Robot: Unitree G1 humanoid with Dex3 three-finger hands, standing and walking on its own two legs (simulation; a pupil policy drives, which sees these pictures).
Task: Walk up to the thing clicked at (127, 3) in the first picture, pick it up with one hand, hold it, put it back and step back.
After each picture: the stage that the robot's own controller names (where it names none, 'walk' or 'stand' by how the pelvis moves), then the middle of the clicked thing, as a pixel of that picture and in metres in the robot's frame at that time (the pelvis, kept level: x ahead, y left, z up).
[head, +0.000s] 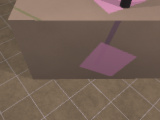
stand; out of the picture +1.00 -0.27 +0.03
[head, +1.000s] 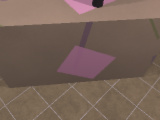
walk; out of the picture +0.93 -0.05 +0.06
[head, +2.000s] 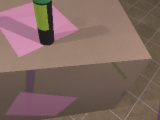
walk; (44, 19) +0.58 +0.19 +0.06
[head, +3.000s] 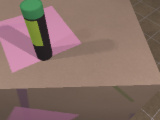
stand; (39, 34) +0.49 +0.19 +0.07
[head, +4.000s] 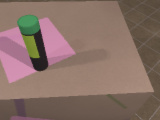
stand; (35, 46) +0.48 +0.21 +0.03
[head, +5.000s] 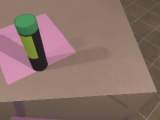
stand; (33, 46) +0.46 +0.21 +0.03
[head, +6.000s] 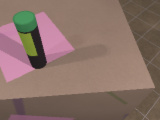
stand; (32, 44) +0.47 +0.21 +0.03
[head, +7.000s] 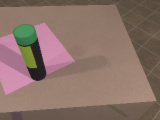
stand; (32, 56) +0.43 +0.21 +0.03
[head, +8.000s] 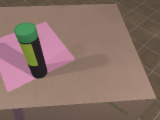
stand; (33, 54) +0.44 +0.21 +0.02
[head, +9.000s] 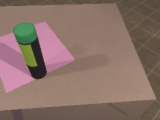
stand; (32, 54) +0.44 +0.21 +0.03
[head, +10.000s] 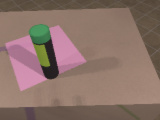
rise first; (46, 55) +0.45 +0.19 +0.03
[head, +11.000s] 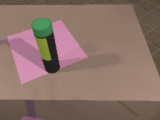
go down; (47, 49) +0.46 +0.19 +0.03
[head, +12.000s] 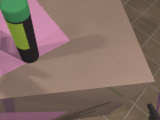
go down; (23, 35) +0.47 +0.17 +0.05
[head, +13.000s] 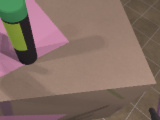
approach; (21, 36) +0.46 +0.18 +0.07
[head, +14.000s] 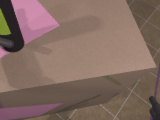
close in; (2, 17) +0.47 +0.19 +0.11
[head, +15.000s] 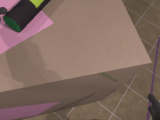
close; (34, 2) +0.62 +0.10 +0.02
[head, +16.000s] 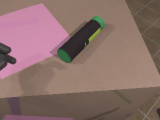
lift; (82, 37) +0.55 +0.00 +0.00
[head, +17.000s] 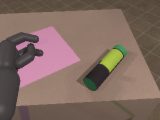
close; (106, 66) +0.47 -0.09 -0.04
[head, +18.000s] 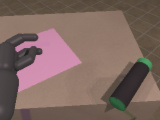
close; (132, 81) +0.39 -0.18 -0.05
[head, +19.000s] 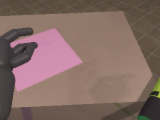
close; out of the picture +0.33 -0.27 -0.05
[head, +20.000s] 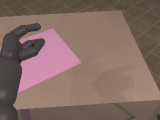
stand; out of the picture +0.41 -0.62 -0.65
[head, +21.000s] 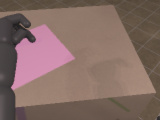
crouch; out of the picture +0.48 -0.73 -0.73
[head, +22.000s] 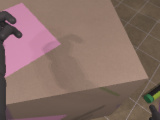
lower; (157, 91) +0.49 -0.73 -0.72
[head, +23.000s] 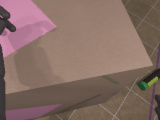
lower; (151, 79) +0.50 -0.73 -0.67
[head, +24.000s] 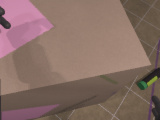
lower; (151, 78) +0.49 -0.73 -0.67
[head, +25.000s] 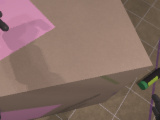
lower; (151, 78) +0.49 -0.73 -0.67
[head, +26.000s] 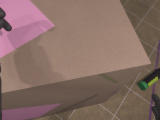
rest; (151, 78) +0.50 -0.73 -0.67
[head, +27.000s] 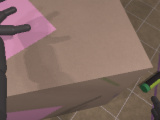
open; (153, 81) +0.49 -0.73 -0.67
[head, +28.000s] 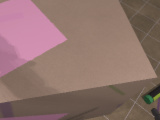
sink last; (157, 92) +0.49 -0.75 -0.69
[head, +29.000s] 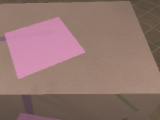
stand; out of the picture +0.46 -0.74 -0.71
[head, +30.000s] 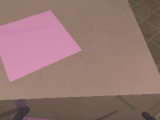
stand; out of the picture +0.45 -0.75 -0.71
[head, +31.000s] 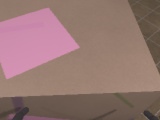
stand; out of the picture +0.46 -0.74 -0.70
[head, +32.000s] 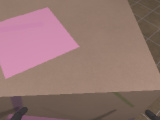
stand; out of the picture +0.46 -0.74 -0.69
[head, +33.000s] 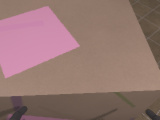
stand; out of the picture +0.45 -0.74 -0.68
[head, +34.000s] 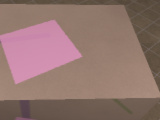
stand; out of the picture +0.44 -0.75 -0.74
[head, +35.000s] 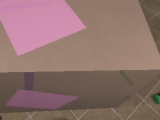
walk; out of the picture +0.51 -0.80 -0.72
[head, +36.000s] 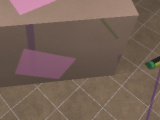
walk; (159, 60) +0.88 -0.69 -0.72
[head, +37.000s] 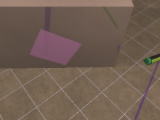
stand; (156, 58) +1.07 -0.73 -0.73
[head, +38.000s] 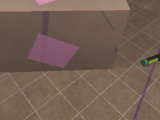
stand; (153, 59) +1.07 -0.73 -0.75
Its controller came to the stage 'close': yes
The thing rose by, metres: 0.00
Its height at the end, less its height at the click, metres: -0.77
